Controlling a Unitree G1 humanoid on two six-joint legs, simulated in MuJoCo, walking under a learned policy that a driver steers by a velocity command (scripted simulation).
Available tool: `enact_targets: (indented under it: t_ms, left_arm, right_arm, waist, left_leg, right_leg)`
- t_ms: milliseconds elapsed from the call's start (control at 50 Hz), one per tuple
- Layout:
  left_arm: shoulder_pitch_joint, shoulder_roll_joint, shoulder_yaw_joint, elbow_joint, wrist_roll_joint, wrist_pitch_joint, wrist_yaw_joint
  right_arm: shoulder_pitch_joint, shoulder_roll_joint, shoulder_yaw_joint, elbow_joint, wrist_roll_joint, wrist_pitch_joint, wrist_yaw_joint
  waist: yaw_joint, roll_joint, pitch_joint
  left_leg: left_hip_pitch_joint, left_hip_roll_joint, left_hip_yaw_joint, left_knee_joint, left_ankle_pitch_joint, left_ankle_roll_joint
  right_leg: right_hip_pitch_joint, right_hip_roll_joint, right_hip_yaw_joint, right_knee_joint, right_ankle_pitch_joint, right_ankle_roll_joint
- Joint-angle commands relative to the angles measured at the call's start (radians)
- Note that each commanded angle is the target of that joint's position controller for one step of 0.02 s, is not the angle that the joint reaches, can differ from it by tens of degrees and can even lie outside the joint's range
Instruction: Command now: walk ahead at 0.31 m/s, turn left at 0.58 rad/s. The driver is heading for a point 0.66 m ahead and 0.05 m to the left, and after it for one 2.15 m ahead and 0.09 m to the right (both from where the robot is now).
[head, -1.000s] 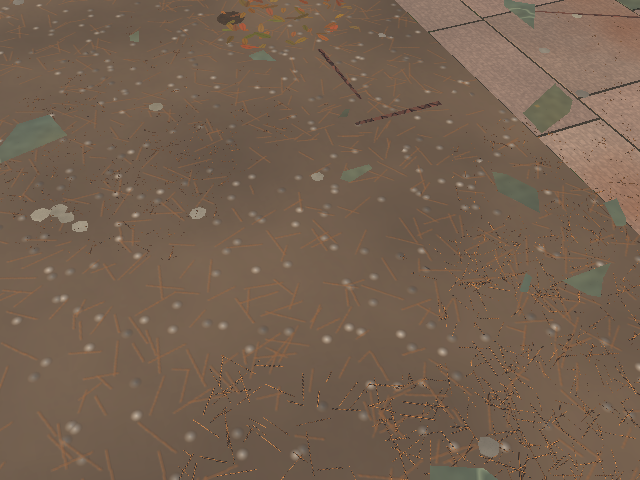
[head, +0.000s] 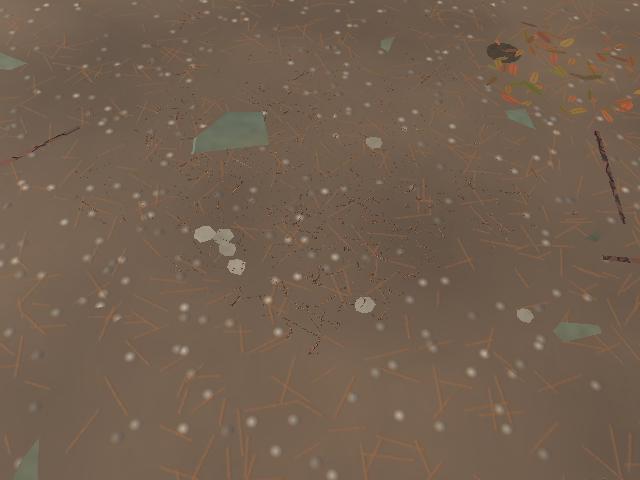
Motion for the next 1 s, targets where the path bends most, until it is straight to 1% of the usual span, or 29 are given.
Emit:
enact_targets:
  t_ms: [20,60,120,160,220,260,300,320,340,360,380,400,420,440,460,500,540,600,640,660,680,700,720,740,760,780,820,860,1000]
  left_arm:
    - [0.064,0.096,0.031,-0.064,0.023,0.018,0.010]
    - [0.028,0.071,0.024,-0.088,0.030,0.033,0.016]
    - [-0.064,0.052,0.012,-0.123,0.027,0.043,0.015]
    - [-0.123,0.054,0.008,-0.141,0.019,0.046,0.005]
    - [-0.186,0.068,0.008,-0.167,0.015,0.047,-0.007]
    - [-0.183,0.090,0.015,-0.175,0.017,0.040,-0.013]
    - [-0.133,0.105,0.023,-0.170,0.018,0.026,-0.014]
    - [-0.086,0.116,0.028,-0.164,0.024,0.018,-0.011]
    - [-0.018,0.178,0.041,-0.163,0.046,0.017,-0.001]
    - [0.009,0.201,0.041,-0.159,0.075,0.033,0.004]
    - [0.020,0.147,0.035,-0.157,0.037,0.046,0.001]
    - [-0.017,0.087,0.019,-0.182,0.022,0.053,0.001]
    - [-0.040,0.068,0.009,-0.184,0.025,0.066,0.000]
    - [-0.064,0.066,0.003,-0.187,0.021,0.077,0.000]
    - [-0.086,0.078,0.002,-0.184,0.025,0.087,-0.001]
    - [-0.103,0.085,0.004,-0.179,0.032,0.096,-0.003]
    - [-0.096,0.091,0.007,-0.172,0.028,0.100,-0.004]
    - [-0.048,0.122,0.014,-0.154,0.018,0.106,-0.003]
    - [-0.055,0.121,0.009,-0.151,0.009,0.113,-0.003]
    - [-0.036,0.111,0.004,-0.141,0.004,0.114,-0.003]
    - [0.002,0.092,-0.004,-0.125,0.005,0.109,-0.006]
    - [0.009,0.058,-0.016,-0.129,0.024,0.101,-0.012]
    - [0.023,0.007,-0.026,-0.143,0.028,0.091,-0.016]
    - [-0.027,0.049,-0.018,-0.133,0.038,0.090,-0.012]
    - [-0.043,0.052,-0.015,-0.126,0.038,0.090,-0.012]
    - [-0.030,0.047,-0.014,-0.110,0.038,0.093,-0.007]
    - [0.007,0.064,-0.010,-0.093,0.032,0.097,-0.004]
    - [0.017,0.060,-0.009,-0.073,0.025,0.094,-0.003]
    - [0.031,0.050,-0.008,-0.015,0.021,0.090,0.002]
  right_arm:
    - [-0.028,-0.131,-0.029,-0.088,-0.005,-0.020,-0.016]
    - [0.000,-0.164,-0.039,-0.083,-0.004,-0.016,-0.032]
    - [0.026,-0.161,-0.039,-0.082,0.013,0.012,-0.053]
    - [0.043,-0.161,-0.039,-0.084,0.017,0.030,-0.067]
    - [0.060,-0.161,-0.039,-0.088,0.013,0.050,-0.079]
    - [0.049,-0.156,-0.037,-0.101,0.010,0.057,-0.083]
    - [0.006,-0.150,-0.033,-0.124,0.013,0.058,-0.085]
    - [-0.018,-0.137,-0.027,-0.140,0.013,0.056,-0.083]
    - [-0.016,-0.082,-0.008,-0.167,-0.006,0.050,-0.081]
    - [0.145,-0.046,0.000,-0.164,-0.002,0.045,-0.081]
    - [0.224,-0.148,-0.016,-0.132,-0.003,0.046,-0.072]
    - [0.150,-0.205,-0.034,-0.114,0.006,0.061,-0.073]
    - [0.090,-0.194,-0.034,-0.115,0.004,0.080,-0.079]
    - [0.059,-0.177,-0.031,-0.122,-0.001,0.095,-0.083]
    - [0.057,-0.147,-0.023,-0.127,0.002,0.103,-0.078]
    - [0.073,-0.082,-0.002,-0.125,0.005,0.102,-0.071]
    - [0.049,-0.055,0.012,-0.129,-0.003,0.094,-0.069]
    - [0.019,-0.078,0.011,-0.131,-0.004,0.087,-0.062]
    - [0.048,-0.078,0.009,-0.112,-0.005,0.085,-0.055]
    - [0.055,-0.076,0.009,-0.103,-0.009,0.084,-0.051]
    - [0.046,-0.094,0.008,-0.114,-0.023,0.083,-0.050]
    - [0.052,-0.149,0.001,-0.128,-0.039,0.082,-0.056]
    - [0.004,-0.149,0.004,-0.107,-0.042,0.081,-0.052]
    - [-0.056,-0.077,0.022,-0.135,-0.044,0.069,-0.045]
    - [-0.055,-0.054,0.030,-0.122,-0.050,0.057,-0.043]
    - [-0.043,-0.070,0.027,-0.113,-0.048,0.047,-0.042]
    - [-0.016,-0.068,0.031,-0.097,-0.038,0.033,-0.044]
    - [0.015,-0.062,0.033,-0.084,-0.031,0.030,-0.049]
    - [0.045,-0.049,0.033,-0.060,-0.021,0.029,-0.054]
  waist:
    - [0.048,0.024,-0.143]
    - [0.044,0.042,-0.145]
    - [0.014,0.091,-0.166]
    - [-0.012,0.116,-0.179]
    - [-0.035,0.128,-0.171]
    - [-0.027,0.137,-0.165]
    - [0.009,0.160,-0.164]
    - [0.040,0.146,-0.182]
    - [0.048,0.031,-0.276]
    - [-0.027,-0.245,-0.358]
    - [-0.039,-0.233,-0.404]
    - [-0.004,-0.126,-0.306]
    - [0.003,-0.064,-0.251]
    - [0.002,-0.050,-0.203]
    - [-0.016,-0.065,-0.171]
    - [-0.030,-0.107,-0.160]
    - [-0.011,-0.144,-0.183]
    - [0.022,-0.169,-0.207]
    - [-0.003,-0.156,-0.189]
    - [-0.010,-0.147,-0.174]
    - [-0.007,-0.115,-0.167]
    - [0.011,0.011,-0.170]
    - [0.069,0.230,-0.149]
    - [0.039,0.186,-0.095]
    - [0.038,0.170,-0.075]
    - [0.037,0.165,-0.063]
    - [0.040,0.151,-0.033]
    - [0.033,0.097,-0.021]
    - [0.022,0.026,-0.064]
  left_leg:
    - [0.144,0.260,-0.276,-0.191,0.642,0.190]
    - [0.114,0.226,-0.226,-0.178,0.735,0.180]
    - [0.118,0.181,-0.205,-0.140,0.670,0.125]
    - [0.139,0.179,-0.236,-0.116,0.586,0.091]
    - [0.185,0.198,-0.321,-0.067,0.479,0.077]
    - [0.221,0.209,-0.397,-0.020,0.428,0.075]
    - [0.230,0.187,-0.449,0.039,0.366,0.055]
    - [0.191,0.142,-0.436,0.107,0.311,0.024]
    - [0.083,0.066,-0.344,0.312,0.136,-0.024]
    - [-0.167,-0.096,-0.247,0.554,-0.540,-0.094]
    - [-0.230,-0.020,-0.242,0.717,-0.571,-0.131]
    - [-0.258,0.009,-0.220,0.798,-0.495,-0.160]
    - [-0.267,0.024,-0.190,0.817,-0.429,-0.176]
    - [-0.253,0.035,-0.184,0.807,-0.388,-0.184]
    - [-0.202,0.045,-0.163,0.763,-0.353,-0.186]
    - [-0.110,0.050,-0.092,0.596,-0.316,-0.185]
    - [-0.038,0.070,-0.057,0.423,-0.313,-0.181]
    - [0.031,0.085,-0.045,0.243,-0.234,-0.160]
    - [0.123,0.075,-0.020,0.064,-0.107,-0.127]
    - [0.181,0.065,-0.009,-0.023,-0.063,-0.103]
    - [0.246,0.103,-0.060,-0.066,-0.014,-0.071]
    - [0.293,0.242,-0.214,-0.104,0.039,-0.019]
    - [0.109,0.308,-0.278,-0.145,-0.094,0.048]
    - [0.016,0.265,-0.262,-0.187,-0.245,0.034]
    - [-0.004,0.227,-0.230,-0.183,-0.308,-0.005]
    - [-0.018,0.200,-0.204,-0.176,-0.311,-0.031]
    - [-0.036,0.184,-0.187,-0.165,-0.282,-0.050]
    - [-0.011,0.168,-0.168,-0.140,-0.242,-0.056]
    - [0.064,0.146,-0.137,-0.082,-0.042,-0.048]
  right_leg:
    - [-0.095,-0.029,0.023,-0.082,0.055,0.026]
    - [-0.099,0.008,0.007,-0.193,0.131,0.047]
    - [-0.085,0.054,0.006,-0.394,0.277,0.058]
    - [-0.067,0.081,0.015,-0.506,0.358,0.056]
    - [-0.066,0.106,0.038,-0.603,0.347,0.054]
    - [-0.052,0.115,0.062,-0.664,0.286,0.040]
    - [0.035,0.117,0.059,-0.774,0.302,0.011]
    - [0.162,0.082,0.060,-0.862,0.456,-0.017]
    - [0.379,-0.095,0.189,-0.828,0.764,-0.088]
    - [0.625,-0.332,0.491,-0.804,1.123,-0.307]
    - [0.608,-0.402,0.625,-0.825,0.919,-0.370]
    - [0.531,-0.320,0.493,-0.825,0.791,-0.330]
    - [0.454,-0.249,0.384,-0.837,0.681,-0.282]
    - [0.370,-0.209,0.332,-0.863,0.591,-0.262]
    - [0.287,-0.168,0.275,-0.892,0.530,-0.244]
    - [0.222,-0.097,0.168,-0.923,0.478,-0.221]
    - [0.232,-0.094,0.143,-0.924,0.480,-0.231]
    - [0.272,-0.132,0.184,-0.915,0.384,-0.248]
    - [0.225,-0.125,0.182,-0.901,0.260,-0.223]
    - [0.182,-0.108,0.171,-0.894,0.192,-0.191]
    - [0.121,-0.085,0.155,-0.881,0.110,-0.129]
    - [0.046,-0.024,0.079,-0.767,0.028,-0.058]
    - [0.121,0.063,-0.038,-0.746,0.020,-0.006]
    - [0.198,0.057,-0.018,-0.736,0.102,0.019]
    - [0.228,0.059,-0.018,-0.751,0.167,0.022]
    - [0.256,0.054,-0.018,-0.752,0.198,0.023]
    - [0.269,0.039,0.001,-0.765,0.214,0.014]
    - [0.255,0.040,0.001,-0.769,0.209,0.005]
    - [0.276,0.033,0.006,-0.758,0.306,0.011]
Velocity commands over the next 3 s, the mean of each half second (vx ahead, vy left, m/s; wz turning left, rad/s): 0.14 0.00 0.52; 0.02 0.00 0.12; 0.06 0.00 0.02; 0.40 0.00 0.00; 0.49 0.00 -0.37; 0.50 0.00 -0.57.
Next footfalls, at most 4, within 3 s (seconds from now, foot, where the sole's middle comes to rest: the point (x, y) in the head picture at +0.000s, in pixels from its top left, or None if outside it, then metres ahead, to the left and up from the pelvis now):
0.34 right None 0.31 -0.10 -0.77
0.68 left None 0.16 0.12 -0.77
2.08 left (211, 389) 0.62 0.24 -0.77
2.64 right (310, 267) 0.94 0.03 -0.77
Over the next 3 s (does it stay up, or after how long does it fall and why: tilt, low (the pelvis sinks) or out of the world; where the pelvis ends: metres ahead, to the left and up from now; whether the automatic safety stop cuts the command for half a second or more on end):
stays up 0.97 0.10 0.01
